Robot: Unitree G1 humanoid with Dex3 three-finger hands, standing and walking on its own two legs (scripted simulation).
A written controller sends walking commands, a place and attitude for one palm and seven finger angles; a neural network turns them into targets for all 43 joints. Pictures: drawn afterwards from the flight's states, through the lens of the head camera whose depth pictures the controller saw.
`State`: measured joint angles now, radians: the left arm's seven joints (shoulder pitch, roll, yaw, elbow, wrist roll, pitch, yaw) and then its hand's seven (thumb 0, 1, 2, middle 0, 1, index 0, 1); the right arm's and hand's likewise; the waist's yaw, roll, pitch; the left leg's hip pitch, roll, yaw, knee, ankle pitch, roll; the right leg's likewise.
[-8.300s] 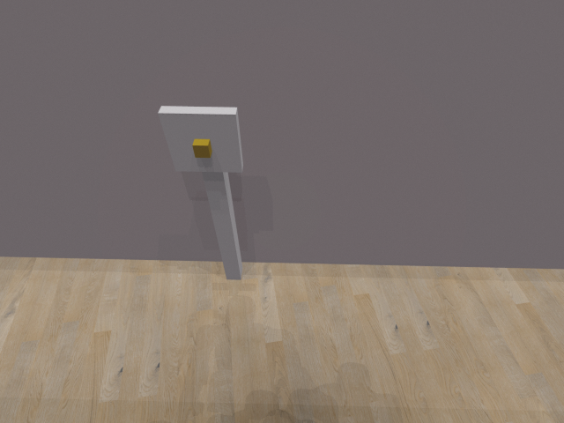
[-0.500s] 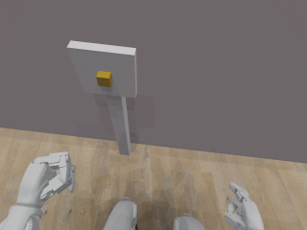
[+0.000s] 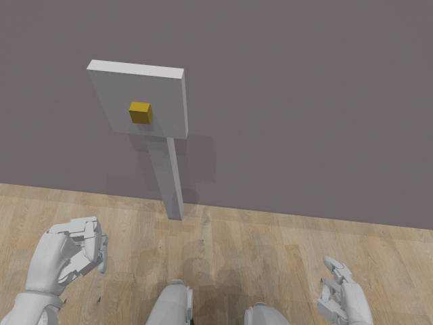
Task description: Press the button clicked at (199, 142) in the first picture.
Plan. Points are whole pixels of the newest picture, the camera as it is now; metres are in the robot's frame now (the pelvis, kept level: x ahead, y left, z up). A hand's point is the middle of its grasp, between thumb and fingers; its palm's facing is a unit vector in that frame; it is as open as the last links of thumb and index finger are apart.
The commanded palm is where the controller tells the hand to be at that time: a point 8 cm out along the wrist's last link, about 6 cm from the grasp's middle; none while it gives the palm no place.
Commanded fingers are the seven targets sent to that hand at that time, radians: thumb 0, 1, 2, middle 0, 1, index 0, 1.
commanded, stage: aim a knuckle at the button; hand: left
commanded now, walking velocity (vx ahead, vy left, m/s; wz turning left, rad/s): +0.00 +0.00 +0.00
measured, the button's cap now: (141, 112) +0.52 +0.20 +0.05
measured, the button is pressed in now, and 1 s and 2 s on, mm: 0 0 0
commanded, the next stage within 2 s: press the button with the knuckle in 1.84 s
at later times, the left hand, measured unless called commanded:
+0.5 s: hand (119, 208) +0.30 +0.20 +0.03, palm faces -0.04 -1.00 -0.06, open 3.1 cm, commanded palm +0.30 +0.25 +0.04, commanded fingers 0.00 0.90 0.90 -1.30 -1.50 -1.30 -1.50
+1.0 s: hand (138, 167) +0.40 +0.18 +0.02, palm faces -0.05 -1.00 -0.05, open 3.1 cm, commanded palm +0.38 +0.23 +0.02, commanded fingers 0.00 0.90 0.90 -1.30 -1.50 -1.30 -1.50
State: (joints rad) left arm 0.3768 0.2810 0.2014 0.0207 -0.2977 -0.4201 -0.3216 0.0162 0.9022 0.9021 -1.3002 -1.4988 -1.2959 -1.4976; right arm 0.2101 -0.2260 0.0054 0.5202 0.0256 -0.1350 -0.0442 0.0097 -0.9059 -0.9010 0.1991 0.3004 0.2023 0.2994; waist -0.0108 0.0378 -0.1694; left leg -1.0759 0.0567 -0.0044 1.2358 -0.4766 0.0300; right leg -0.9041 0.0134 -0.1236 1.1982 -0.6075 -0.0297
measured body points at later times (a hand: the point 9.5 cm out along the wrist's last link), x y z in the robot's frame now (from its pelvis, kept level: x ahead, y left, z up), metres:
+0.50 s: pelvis +0.00 -0.01 +0.00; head +0.09 +0.00 +0.44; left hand +0.30 +0.25 +0.04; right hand +0.15 -0.26 -0.10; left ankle +0.06 +0.10 -0.63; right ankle -0.01 -0.11 -0.63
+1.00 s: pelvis +0.00 +0.00 -0.01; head +0.11 +0.01 +0.43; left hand +0.39 +0.24 +0.03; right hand +0.11 -0.26 -0.12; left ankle +0.06 +0.10 -0.63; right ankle -0.01 -0.11 -0.63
